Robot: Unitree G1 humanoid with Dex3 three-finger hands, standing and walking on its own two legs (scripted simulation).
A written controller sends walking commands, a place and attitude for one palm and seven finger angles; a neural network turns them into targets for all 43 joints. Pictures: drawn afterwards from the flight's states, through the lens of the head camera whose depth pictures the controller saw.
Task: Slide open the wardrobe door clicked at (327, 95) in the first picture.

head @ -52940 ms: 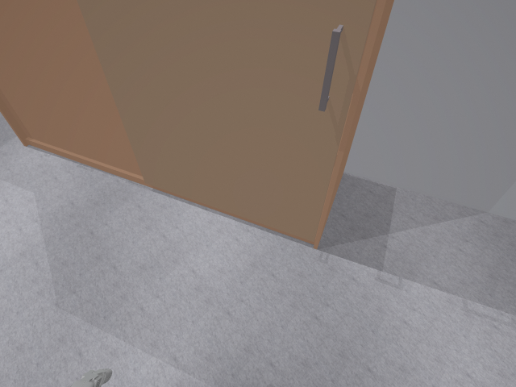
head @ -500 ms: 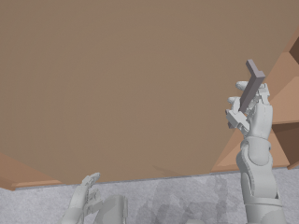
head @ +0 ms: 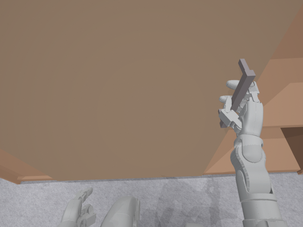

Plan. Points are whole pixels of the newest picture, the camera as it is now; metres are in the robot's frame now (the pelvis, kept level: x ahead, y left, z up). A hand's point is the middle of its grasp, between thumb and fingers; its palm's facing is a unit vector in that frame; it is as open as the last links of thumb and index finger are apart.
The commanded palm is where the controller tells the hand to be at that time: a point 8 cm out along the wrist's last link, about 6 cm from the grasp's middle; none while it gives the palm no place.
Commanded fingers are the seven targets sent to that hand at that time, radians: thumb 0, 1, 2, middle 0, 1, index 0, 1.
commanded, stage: step sideways, sliding the door along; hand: right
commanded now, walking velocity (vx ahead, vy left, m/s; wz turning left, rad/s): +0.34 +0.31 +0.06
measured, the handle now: (231, 98) +0.41 -0.20 +0.09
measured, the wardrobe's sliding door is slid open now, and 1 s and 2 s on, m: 0.62 0.69 0.69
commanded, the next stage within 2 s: stop walking and hold the door there in 0.74 s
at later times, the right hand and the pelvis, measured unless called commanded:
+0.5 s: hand (193, 109) +0.37 -0.09 +0.10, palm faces +0.53 +0.84 -0.09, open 6.4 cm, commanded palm +0.32 -0.06 +0.06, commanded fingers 0.00 -0.90 -0.90 0.45 1.40 0.45 1.40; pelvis +0.02 +0.17 -0.05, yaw -1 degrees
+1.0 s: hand (197, 111) +0.37 -0.11 +0.09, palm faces +0.50 +0.83 -0.24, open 6.1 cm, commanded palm +0.32 -0.12 +0.04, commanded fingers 0.00 -0.90 -0.90 0.45 1.40 0.45 1.40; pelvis +0.09 +0.21 +0.02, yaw +5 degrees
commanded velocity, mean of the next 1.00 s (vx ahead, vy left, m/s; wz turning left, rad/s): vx -0.02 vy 0.21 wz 0.03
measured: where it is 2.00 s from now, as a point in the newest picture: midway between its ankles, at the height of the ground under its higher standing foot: outside the picture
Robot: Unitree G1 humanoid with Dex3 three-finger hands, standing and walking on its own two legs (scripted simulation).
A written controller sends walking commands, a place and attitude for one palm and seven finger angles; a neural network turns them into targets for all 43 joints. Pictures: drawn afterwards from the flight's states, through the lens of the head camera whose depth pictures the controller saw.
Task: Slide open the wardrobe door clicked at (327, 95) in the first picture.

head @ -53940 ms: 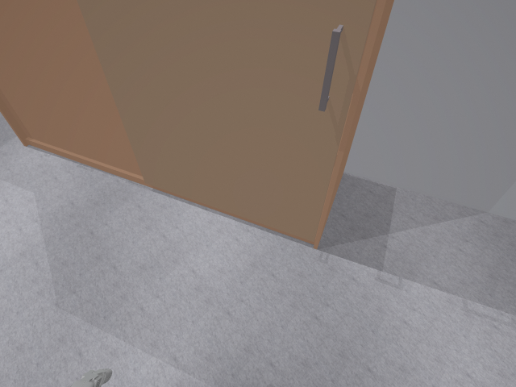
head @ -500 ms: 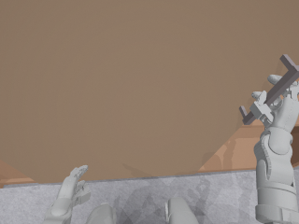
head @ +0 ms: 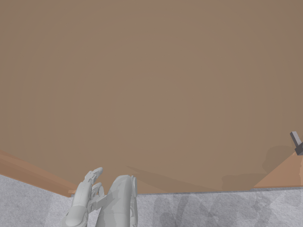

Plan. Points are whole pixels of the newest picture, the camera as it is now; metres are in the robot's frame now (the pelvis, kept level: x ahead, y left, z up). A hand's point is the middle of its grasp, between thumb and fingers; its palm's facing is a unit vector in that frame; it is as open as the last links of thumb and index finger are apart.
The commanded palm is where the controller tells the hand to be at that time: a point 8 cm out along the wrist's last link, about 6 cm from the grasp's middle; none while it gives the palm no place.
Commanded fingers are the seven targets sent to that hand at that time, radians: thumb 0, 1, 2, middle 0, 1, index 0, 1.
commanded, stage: stop walking and hold the door there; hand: right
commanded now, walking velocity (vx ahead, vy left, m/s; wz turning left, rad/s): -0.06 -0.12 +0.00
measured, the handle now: out of the picture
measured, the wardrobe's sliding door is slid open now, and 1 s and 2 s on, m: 0.69 0.69 0.68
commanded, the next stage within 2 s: none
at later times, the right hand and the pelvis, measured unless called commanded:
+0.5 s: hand out of the picture +0.26 -0.34 +0.07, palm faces +0.66 +0.65 -0.37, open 6.3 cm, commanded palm +0.20 -0.34 +0.02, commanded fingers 0.00 -0.90 -0.90 0.45 1.40 0.45 1.40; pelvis +0.01 +0.01 -0.04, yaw -4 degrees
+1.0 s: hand out of the picture +0.25 -0.34 +0.07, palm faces +0.54 +0.79 -0.28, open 6.0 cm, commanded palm +0.20 -0.33 +0.02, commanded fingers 0.00 -0.90 -0.90 0.45 1.40 0.45 1.40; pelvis -0.04 -0.03 -0.01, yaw +2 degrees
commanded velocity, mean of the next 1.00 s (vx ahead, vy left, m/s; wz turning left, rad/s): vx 0.02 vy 0.02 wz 0.00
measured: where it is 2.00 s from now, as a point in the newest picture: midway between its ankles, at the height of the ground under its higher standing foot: outside the picture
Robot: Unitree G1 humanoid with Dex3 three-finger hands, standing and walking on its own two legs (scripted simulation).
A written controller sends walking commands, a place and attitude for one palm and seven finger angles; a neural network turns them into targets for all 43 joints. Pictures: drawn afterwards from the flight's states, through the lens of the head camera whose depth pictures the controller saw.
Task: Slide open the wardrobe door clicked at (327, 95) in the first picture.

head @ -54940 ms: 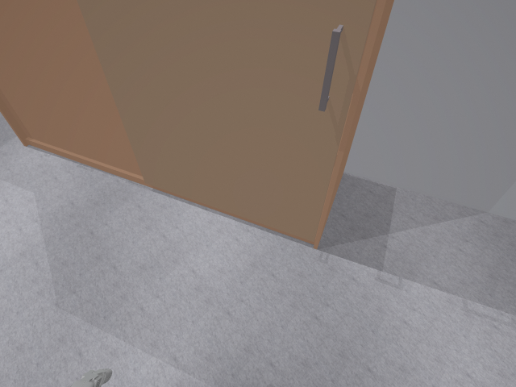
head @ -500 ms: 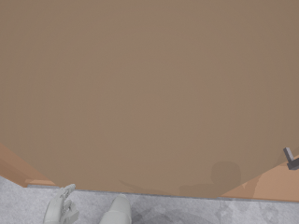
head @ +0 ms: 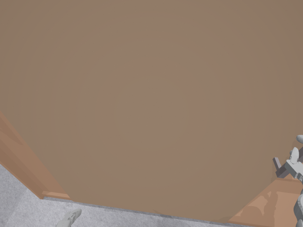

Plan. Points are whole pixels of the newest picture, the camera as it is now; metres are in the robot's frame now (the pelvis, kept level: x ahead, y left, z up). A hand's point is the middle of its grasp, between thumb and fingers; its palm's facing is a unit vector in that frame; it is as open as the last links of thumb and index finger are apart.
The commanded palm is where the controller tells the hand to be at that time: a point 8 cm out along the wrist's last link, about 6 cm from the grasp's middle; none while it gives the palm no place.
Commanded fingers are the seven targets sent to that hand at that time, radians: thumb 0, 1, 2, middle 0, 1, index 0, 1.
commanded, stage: stop walking and hold the door there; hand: right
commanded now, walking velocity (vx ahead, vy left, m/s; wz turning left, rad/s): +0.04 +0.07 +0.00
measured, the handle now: (297, 149) +0.32 -0.36 +0.08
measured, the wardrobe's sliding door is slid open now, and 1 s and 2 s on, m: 0.69 0.68 0.69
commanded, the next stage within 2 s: none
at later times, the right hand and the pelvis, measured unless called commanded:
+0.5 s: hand (290, 163) +0.28 -0.33 +0.07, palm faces +0.59 +0.73 -0.34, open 5.8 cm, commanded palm +0.23 -0.33 +0.03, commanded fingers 0.00 -0.90 -0.90 0.45 1.40 0.45 1.40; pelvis +0.00 +0.03 -0.01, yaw +2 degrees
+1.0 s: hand (290, 164) +0.28 -0.33 +0.07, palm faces +0.57 +0.75 -0.35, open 5.5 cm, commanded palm +0.23 -0.34 +0.03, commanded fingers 0.00 -0.90 -0.90 0.45 1.40 0.45 1.40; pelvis -0.03 +0.02 +0.00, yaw +1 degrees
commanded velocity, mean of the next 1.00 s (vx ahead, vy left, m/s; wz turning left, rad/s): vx -0.01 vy -0.03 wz -0.02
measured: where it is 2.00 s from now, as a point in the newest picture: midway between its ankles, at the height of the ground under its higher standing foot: outside the picture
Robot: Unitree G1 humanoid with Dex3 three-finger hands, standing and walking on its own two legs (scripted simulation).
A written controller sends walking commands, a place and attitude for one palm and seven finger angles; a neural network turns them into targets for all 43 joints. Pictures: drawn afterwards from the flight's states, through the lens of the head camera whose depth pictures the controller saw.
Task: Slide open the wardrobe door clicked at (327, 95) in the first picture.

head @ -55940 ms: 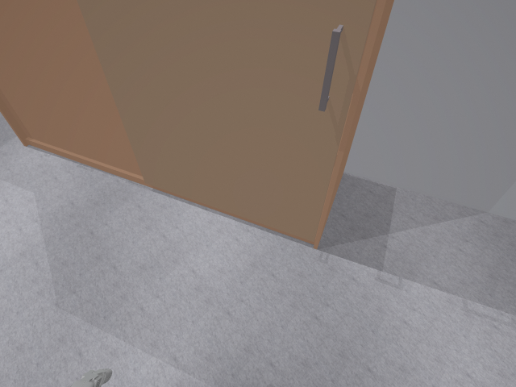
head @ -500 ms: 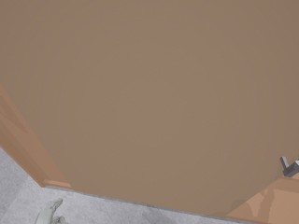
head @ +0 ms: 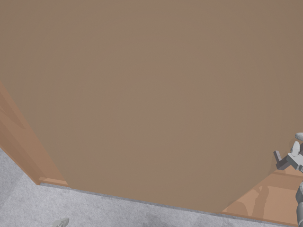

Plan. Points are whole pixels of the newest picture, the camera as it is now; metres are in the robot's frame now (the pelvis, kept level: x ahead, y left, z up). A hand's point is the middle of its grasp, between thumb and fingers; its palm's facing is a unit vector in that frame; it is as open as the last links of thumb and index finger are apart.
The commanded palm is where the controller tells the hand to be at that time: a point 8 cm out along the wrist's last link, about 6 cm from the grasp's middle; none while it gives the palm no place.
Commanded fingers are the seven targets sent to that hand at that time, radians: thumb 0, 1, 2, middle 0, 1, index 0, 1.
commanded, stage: stop walking and hold the door there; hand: right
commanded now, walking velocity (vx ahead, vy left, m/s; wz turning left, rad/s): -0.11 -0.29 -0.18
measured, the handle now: (299, 143) +0.34 -0.39 +0.08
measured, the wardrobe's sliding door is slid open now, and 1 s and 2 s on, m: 0.68 0.69 0.68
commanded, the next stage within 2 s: loosen the grip on the handle in 1.26 s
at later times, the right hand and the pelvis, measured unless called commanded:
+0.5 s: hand (284, 163) +0.30 -0.36 +0.04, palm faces +0.33 +0.93 -0.16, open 5.0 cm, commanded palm +0.26 -0.37 +0.03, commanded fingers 0.00 -0.90 -0.90 0.45 1.40 0.45 1.40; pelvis -0.08 -0.12 +0.00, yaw -6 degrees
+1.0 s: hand (284, 163) +0.29 -0.35 +0.04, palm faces +0.29 +0.95 -0.12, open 5.3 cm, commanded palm +0.26 -0.37 +0.03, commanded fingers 0.00 -0.90 -0.90 0.45 1.40 0.45 1.40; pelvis -0.09 -0.13 +0.00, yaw -5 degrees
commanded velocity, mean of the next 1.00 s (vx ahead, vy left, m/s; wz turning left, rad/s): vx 0.06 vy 0.02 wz -0.04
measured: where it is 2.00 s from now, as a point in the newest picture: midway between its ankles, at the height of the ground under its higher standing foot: outside the picture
